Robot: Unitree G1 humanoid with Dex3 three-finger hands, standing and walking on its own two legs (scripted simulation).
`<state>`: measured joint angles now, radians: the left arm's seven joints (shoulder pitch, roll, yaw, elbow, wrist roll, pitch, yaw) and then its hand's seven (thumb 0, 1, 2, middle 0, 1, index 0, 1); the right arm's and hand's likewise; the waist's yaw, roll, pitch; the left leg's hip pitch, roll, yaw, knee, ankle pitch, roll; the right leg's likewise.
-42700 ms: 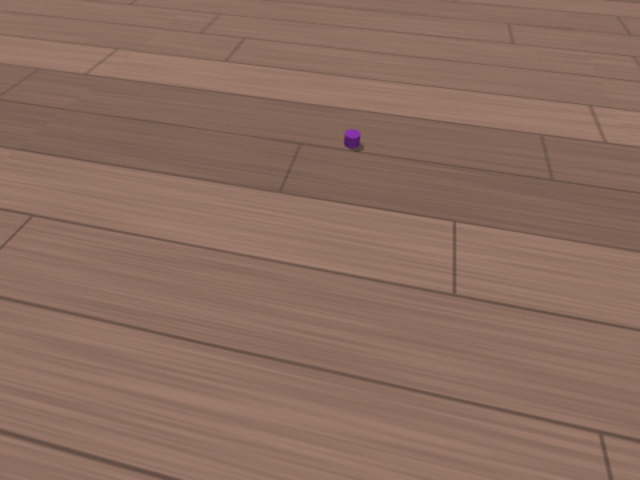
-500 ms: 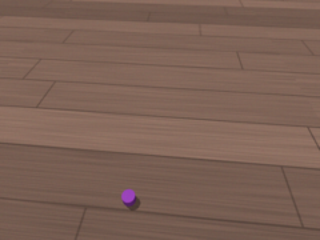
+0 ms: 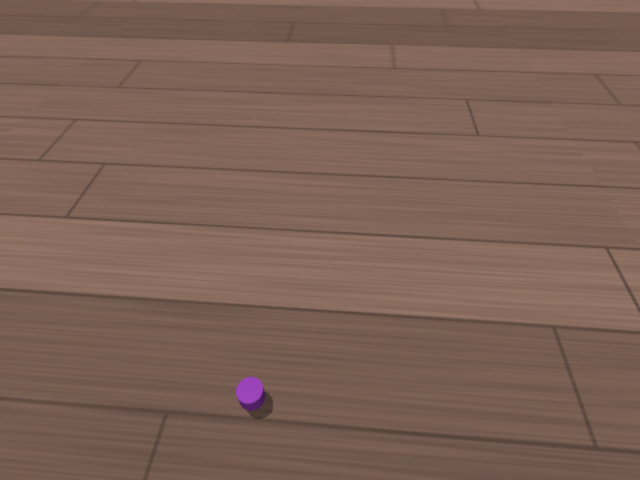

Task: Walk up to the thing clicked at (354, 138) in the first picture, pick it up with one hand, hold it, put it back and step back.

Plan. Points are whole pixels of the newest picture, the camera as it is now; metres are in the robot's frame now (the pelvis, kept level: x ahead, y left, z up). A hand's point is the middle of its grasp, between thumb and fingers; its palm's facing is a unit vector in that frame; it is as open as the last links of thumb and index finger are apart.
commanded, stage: stand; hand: left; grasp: from above
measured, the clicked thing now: (250, 393) +0.49 +0.24 -0.75
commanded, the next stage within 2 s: step back in 1.32 s
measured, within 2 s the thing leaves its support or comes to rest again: neither
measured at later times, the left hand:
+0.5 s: hand out of the picture +0.09 +0.24 -0.15, palm faces +0.02 -0.94 -0.33, open 7.4 cm
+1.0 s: hand out of the picture +0.09 +0.24 -0.15, palm faces +0.00 -0.94 -0.34, open 7.4 cm
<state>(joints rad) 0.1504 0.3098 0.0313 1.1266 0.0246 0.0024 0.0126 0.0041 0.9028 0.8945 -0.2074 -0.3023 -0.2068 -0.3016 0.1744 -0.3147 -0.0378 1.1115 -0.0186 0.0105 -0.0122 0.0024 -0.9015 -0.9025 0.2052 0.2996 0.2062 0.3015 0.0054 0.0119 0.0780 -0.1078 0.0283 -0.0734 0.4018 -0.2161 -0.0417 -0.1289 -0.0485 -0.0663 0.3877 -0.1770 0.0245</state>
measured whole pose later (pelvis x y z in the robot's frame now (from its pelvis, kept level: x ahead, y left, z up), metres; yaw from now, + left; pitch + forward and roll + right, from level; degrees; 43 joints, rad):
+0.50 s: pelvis +0.01 +0.00 +0.00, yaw +0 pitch -4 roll +0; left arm 0.10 0.32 0.03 1.14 0.01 0.00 0.00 0.00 0.90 0.89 -0.21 -0.30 -0.21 -0.30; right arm 0.13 -0.32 -0.02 1.12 -0.02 0.00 -0.01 0.00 -0.90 -0.90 0.21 0.30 0.21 0.30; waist 0.01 0.01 0.07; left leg -0.08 0.03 -0.07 0.36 -0.21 -0.05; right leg -0.12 -0.05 -0.06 0.37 -0.18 0.02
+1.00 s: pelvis +0.01 -0.01 +0.00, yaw +0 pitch -4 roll +0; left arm 0.11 0.33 0.02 1.14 0.01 0.00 0.00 0.00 0.90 0.89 -0.21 -0.30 -0.21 -0.30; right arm 0.12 -0.33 -0.02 1.12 -0.01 0.00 -0.01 0.00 -0.90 -0.90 0.21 0.30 0.21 0.30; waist 0.00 0.01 0.06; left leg -0.08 0.04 -0.07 0.34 -0.20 -0.06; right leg -0.12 -0.04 -0.06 0.36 -0.18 0.01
